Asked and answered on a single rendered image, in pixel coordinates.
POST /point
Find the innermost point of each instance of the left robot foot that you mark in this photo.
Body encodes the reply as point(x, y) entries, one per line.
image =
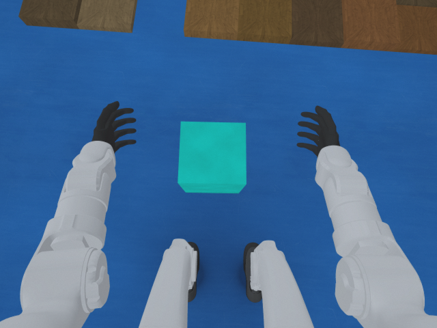
point(192, 292)

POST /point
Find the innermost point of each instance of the robot left forearm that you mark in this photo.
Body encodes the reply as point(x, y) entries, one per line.
point(82, 205)

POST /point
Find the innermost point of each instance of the robot left hand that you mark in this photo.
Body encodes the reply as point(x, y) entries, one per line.
point(106, 126)

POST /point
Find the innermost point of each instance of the right robot thigh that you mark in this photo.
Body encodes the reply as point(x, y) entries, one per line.
point(283, 304)

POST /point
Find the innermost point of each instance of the robot right forearm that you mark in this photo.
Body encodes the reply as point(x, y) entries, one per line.
point(358, 228)

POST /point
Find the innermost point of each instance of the robot right hand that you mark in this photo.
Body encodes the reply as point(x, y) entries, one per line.
point(326, 130)

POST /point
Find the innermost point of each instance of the right robot upper arm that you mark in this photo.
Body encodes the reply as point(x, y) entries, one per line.
point(381, 292)

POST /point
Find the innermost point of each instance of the left robot upper arm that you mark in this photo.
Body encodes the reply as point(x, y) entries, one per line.
point(61, 288)

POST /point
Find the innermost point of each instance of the carton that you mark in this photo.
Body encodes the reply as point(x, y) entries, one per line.
point(212, 157)

